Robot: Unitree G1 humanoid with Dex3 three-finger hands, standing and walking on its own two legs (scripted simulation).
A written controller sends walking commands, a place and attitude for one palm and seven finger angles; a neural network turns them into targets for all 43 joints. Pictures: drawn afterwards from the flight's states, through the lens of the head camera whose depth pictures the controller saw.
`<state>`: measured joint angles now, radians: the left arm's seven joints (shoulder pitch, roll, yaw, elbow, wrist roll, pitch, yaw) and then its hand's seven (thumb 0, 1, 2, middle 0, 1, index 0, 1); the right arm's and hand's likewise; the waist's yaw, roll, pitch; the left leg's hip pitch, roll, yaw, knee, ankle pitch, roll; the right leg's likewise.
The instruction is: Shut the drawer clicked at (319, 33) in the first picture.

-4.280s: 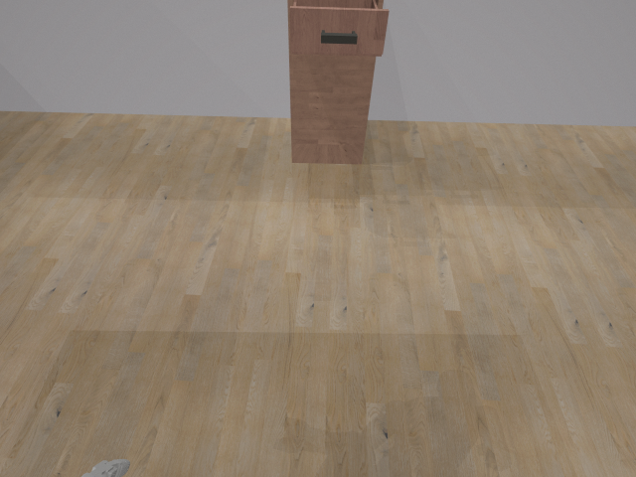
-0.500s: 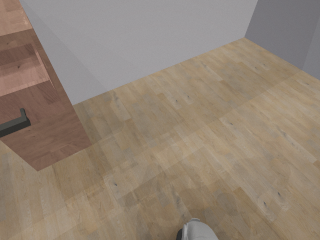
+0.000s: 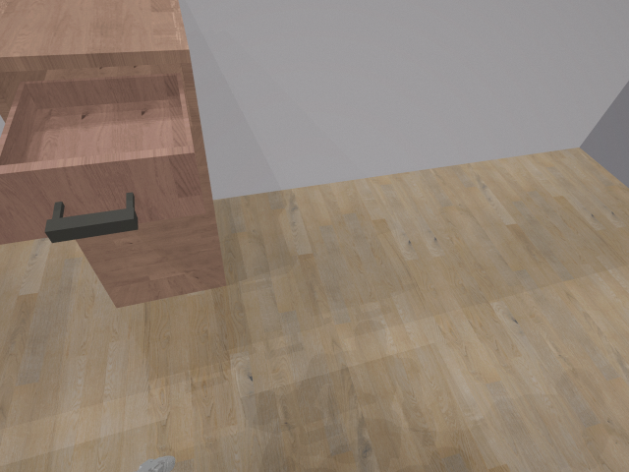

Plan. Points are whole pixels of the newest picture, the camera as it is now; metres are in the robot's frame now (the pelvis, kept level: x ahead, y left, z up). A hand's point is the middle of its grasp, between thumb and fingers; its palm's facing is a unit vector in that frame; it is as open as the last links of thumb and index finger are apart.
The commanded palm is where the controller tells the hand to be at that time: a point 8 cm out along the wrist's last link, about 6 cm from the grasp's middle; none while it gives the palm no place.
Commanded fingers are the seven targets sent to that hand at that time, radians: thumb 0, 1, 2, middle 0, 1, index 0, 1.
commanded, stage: turn to face it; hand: left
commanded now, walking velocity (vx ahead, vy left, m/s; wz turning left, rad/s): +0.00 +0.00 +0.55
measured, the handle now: (94, 214) +0.46 +0.37 +0.01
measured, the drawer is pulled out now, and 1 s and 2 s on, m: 0.30 0.30 0.30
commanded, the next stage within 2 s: take the last steps up to it in 0.54 s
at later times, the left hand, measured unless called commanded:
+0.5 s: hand out of the picture +0.03 +0.20 -0.14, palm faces +0.22 -0.94 -0.27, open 7.4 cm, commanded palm none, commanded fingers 0.00 0.90 0.90 -0.20 -0.30 -0.20 -0.30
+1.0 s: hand out of the picture -0.13 +0.15 -0.15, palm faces +0.44 -0.88 -0.20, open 7.4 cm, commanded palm none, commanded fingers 0.00 0.90 0.90 -0.20 -0.30 -0.20 -0.30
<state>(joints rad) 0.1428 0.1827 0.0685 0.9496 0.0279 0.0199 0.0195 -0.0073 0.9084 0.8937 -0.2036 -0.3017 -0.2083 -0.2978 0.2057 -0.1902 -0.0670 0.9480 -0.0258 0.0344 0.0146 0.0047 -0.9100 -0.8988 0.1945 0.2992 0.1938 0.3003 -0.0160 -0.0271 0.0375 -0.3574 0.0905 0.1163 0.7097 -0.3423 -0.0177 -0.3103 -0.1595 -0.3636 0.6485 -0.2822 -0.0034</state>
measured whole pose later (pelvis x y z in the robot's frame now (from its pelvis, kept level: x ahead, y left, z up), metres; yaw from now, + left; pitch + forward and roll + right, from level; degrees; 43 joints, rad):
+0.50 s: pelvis -0.01 -0.01 +0.02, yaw +11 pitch +0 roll +0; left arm 0.19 0.21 0.06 0.95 0.01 0.04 0.02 0.01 0.91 0.89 -0.20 -0.30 -0.20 -0.30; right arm 0.21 -0.21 -0.05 0.96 -0.03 0.04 0.00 0.01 -0.90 -0.90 0.20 0.30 0.20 0.30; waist -0.02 0.03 0.05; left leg -0.32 -0.05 -0.03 0.48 -0.16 0.04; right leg -0.29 -0.03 -0.03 0.67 -0.37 0.07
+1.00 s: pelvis -0.01 +0.00 +0.02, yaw +20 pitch +0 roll +0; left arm 0.42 0.19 0.05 1.08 0.03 -0.02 0.00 0.00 0.91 0.89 -0.20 -0.30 -0.21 -0.30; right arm 0.19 -0.20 -0.05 1.02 -0.02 0.01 0.03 0.01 -0.91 -0.90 0.20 0.30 0.19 0.30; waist 0.07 -0.01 0.02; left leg -0.23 0.05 0.08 0.53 -0.34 -0.01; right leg -0.15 -0.09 -0.16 0.44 -0.28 0.02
